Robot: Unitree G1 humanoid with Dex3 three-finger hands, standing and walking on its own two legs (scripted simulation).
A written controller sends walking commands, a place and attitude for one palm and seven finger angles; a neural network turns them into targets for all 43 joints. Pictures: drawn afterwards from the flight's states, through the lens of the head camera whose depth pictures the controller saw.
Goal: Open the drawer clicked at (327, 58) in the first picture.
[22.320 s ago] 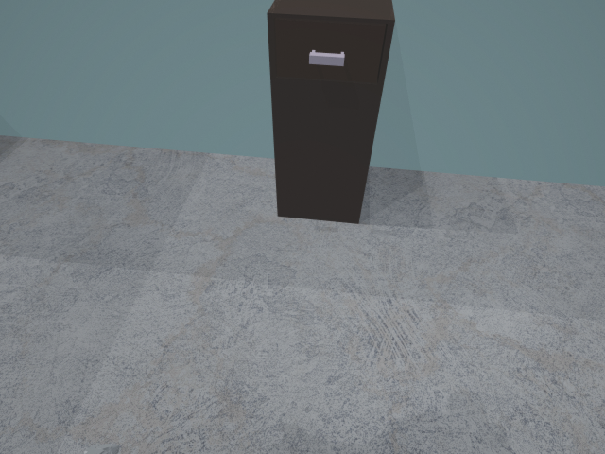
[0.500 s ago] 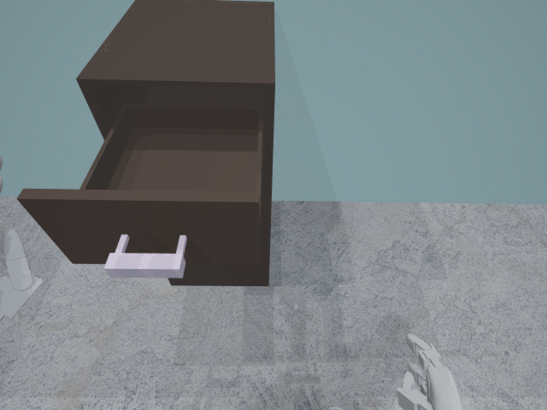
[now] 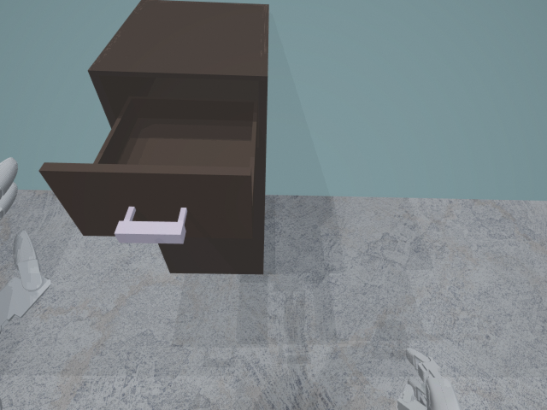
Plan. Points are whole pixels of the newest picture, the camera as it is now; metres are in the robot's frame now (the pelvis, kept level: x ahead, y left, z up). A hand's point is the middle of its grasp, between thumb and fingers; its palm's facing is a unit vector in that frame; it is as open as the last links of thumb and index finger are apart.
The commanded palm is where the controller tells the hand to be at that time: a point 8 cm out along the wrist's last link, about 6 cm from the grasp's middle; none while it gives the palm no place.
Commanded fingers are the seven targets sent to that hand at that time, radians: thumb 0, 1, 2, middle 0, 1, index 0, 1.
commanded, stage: step back with the hand held close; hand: left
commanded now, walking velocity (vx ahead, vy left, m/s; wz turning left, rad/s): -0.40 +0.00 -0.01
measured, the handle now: (154, 222) +0.41 +0.23 +0.01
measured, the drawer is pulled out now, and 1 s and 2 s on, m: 0.30 0.30 0.30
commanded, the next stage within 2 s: stop stepping back and stand still in 0.04 s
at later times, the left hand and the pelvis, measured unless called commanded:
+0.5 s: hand out of the picture +0.08 +0.23 +0.18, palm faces +0.43 -0.80 -0.41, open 7.4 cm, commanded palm +0.02 +0.27 +0.19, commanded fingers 0.00 0.90 0.90 -0.20 -0.30 -0.20 -0.30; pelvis -0.10 -0.01 +0.00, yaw +2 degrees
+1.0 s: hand out of the picture +0.07 +0.25 +0.12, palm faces +0.33 -0.80 -0.50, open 7.4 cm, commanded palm none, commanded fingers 0.00 0.90 0.90 -0.20 -0.30 -0.20 -0.30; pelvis -0.13 +0.00 -0.01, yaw +3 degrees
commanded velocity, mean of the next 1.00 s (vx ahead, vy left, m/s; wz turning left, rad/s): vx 0.05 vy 0.02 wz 0.00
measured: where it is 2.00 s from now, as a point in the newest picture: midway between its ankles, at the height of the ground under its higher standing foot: outside the picture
